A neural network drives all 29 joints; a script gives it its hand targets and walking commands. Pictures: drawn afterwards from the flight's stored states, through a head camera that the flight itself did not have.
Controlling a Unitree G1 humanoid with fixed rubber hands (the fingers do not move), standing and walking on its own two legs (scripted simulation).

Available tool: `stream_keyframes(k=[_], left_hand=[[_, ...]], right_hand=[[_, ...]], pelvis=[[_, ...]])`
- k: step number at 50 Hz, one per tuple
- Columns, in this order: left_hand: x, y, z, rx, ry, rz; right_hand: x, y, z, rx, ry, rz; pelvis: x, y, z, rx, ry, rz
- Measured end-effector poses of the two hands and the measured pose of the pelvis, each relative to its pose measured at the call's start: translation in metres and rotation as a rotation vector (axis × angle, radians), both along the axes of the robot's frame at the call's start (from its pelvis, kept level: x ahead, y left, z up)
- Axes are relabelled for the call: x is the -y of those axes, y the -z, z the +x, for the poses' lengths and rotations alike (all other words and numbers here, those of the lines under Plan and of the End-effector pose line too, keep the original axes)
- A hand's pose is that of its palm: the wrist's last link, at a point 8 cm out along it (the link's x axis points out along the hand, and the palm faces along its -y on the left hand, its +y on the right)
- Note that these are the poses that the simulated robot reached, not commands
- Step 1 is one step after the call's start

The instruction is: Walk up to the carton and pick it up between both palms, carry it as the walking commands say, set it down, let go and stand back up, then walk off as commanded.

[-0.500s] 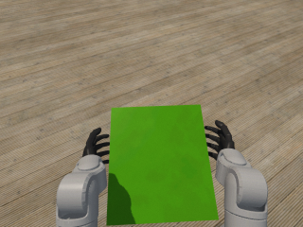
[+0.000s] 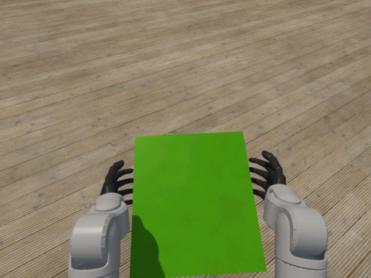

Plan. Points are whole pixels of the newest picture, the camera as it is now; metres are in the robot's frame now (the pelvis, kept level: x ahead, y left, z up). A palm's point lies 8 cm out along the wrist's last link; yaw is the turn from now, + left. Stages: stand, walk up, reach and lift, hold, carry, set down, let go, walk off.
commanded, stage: carry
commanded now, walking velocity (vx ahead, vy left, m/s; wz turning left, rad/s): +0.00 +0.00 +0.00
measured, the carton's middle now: (192, 202) +0.29 +0.01 +0.00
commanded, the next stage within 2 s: none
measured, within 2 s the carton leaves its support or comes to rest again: neither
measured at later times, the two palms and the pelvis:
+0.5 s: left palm (83, 119) +0.46 +0.29 +0.07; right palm (204, 128) +0.47 -0.01 +0.06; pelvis +0.20 +0.13 +0.01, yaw +3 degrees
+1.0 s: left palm (76, 81) +0.58 +0.34 +0.10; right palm (186, 81) +0.59 +0.04 +0.11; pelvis +0.33 +0.20 +0.01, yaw +0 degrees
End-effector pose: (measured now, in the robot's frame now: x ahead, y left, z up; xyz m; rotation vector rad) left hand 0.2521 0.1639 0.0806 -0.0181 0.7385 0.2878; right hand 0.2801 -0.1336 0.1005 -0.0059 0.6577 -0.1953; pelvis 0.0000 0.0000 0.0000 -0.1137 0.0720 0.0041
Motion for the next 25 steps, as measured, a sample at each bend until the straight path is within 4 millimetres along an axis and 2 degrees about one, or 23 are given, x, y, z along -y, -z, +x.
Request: stream_keyframes(k=[4,8,12,15,18,22,25], left_hand=[[-0.021,0.002,0.043,0.026,0.003,-0.036],[-0.054,0.012,0.076,0.09,-0.085,-0.107],[-0.088,0.023,0.114,0.116,-0.072,-0.093],[-0.108,0.024,0.143,0.089,-0.077,-0.052],[-0.119,0.02,0.166,0.035,-0.072,-0.014],[-0.122,0.012,0.191,-0.025,-0.017,0.043],[-0.125,0.006,0.209,-0.05,0.034,0.049]], right_hand=[[-0.017,0.013,0.037,-0.021,0.008,-0.02],[-0.056,0.013,0.079,-0.057,-0.08,-0.088],[-0.089,0.02,0.121,-0.016,-0.077,-0.064],[-0.109,0.031,0.151,-0.022,-0.08,-0.043],[-0.12,0.04,0.169,-0.076,-0.075,-0.016],[-0.121,0.049,0.182,-0.127,-0.026,0.049],[-0.122,0.043,0.192,-0.117,0.021,0.082]], pelvis=[[-0.017,0.004,0.037,-0.021,-0.087,-0.024],[-0.031,0.007,0.075,-0.022,-0.075,0.039],[-0.068,0.023,0.123,0.031,-0.096,0.051],[-0.09,0.024,0.146,0.037,-0.077,0.099],[-0.104,0.014,0.16,0.017,-0.063,0.132],[-0.121,0.002,0.178,0.0,-0.042,0.134],[-0.134,-0.008,0.197,-0.014,-0.04,0.114]])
